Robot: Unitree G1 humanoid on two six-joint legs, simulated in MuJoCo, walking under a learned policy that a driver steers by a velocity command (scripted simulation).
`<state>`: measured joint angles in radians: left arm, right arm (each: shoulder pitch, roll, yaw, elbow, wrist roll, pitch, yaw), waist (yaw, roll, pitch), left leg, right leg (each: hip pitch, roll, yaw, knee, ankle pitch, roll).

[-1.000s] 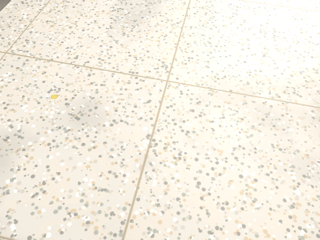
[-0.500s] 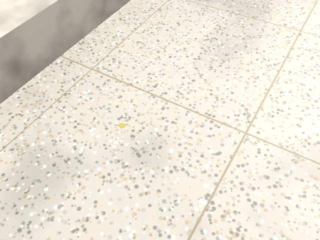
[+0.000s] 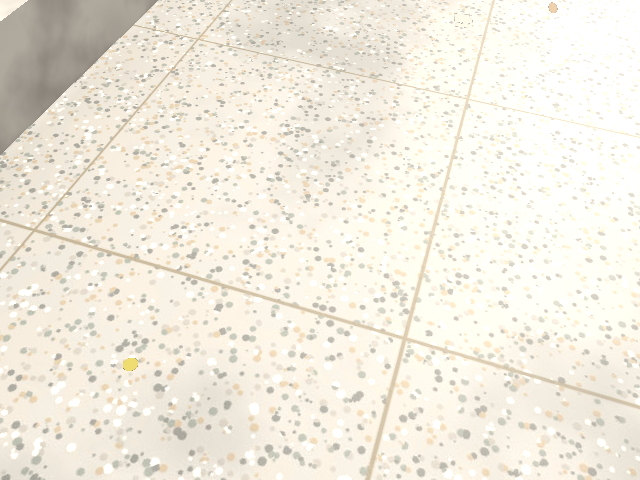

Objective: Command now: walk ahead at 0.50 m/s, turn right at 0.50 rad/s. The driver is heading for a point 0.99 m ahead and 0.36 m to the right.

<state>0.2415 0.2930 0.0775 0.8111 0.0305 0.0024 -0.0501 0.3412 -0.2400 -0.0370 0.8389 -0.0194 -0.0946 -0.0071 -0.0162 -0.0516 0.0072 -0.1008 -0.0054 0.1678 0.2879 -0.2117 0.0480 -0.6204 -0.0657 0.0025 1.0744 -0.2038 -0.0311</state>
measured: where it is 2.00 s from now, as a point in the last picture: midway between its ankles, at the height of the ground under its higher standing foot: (475, 319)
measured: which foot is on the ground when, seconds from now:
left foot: down 0.00-0.28, up 0.30-0.78, down 0.80-1.00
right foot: up 0.00-0.24, down 0.26-0.80, up 0.82-1.00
